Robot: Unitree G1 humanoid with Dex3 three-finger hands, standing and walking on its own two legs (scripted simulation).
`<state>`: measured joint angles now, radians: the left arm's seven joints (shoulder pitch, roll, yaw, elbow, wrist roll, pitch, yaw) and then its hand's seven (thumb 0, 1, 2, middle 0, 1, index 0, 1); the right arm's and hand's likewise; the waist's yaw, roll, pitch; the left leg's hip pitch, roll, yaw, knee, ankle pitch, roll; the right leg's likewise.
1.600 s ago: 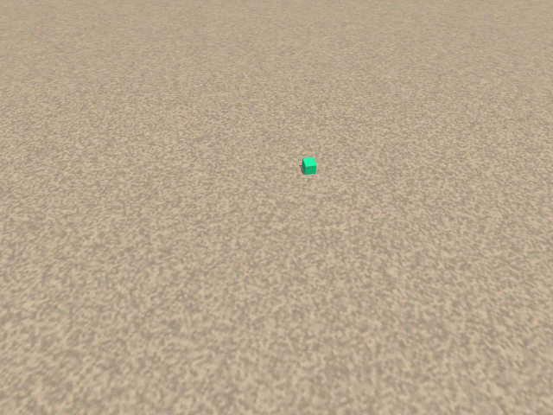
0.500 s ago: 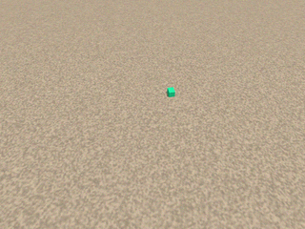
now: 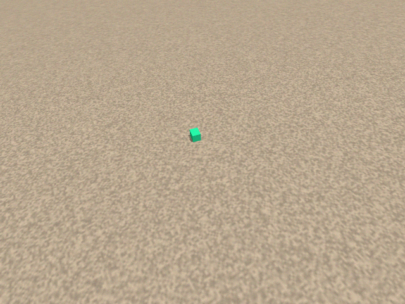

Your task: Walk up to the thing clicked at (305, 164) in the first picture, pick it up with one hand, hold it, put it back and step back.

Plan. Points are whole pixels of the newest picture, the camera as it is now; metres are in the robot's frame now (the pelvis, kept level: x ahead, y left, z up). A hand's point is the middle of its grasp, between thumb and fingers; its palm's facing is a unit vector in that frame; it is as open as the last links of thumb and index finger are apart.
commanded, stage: walk up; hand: left
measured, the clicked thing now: (195, 134) +1.36 +0.15 -0.73
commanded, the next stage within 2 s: none
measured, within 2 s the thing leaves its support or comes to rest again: neither
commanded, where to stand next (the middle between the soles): +0.94 -0.04 m, yaw -7 degrees
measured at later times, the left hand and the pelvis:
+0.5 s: hand (107, 226) +0.35 +0.29 -0.13, palm faces -0.17 -0.92 -0.34, open 7.4 cm; pelvis +0.23 +0.03 +0.01, yaw -6 degrees
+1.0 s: hand (134, 173) +0.53 +0.26 -0.13, palm faces -0.14 -0.92 -0.37, open 7.4 cm; pelvis +0.44 -0.01 +0.00, yaw -7 degrees
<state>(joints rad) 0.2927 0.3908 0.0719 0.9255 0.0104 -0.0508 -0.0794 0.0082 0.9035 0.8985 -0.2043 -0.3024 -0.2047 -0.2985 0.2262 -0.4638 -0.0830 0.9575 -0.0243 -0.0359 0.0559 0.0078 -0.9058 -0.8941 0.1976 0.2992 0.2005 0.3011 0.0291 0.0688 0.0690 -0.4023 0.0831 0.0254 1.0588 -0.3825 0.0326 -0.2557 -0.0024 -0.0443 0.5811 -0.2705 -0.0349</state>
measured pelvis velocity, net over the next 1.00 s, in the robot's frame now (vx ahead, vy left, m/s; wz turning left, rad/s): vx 0.44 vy -0.01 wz -0.13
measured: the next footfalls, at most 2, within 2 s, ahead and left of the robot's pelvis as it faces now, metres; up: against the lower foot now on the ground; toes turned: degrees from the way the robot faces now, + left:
left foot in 0.24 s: +0.27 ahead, +0.14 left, +0.00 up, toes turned +2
right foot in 0.68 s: +0.45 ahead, -0.15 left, +0.00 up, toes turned -10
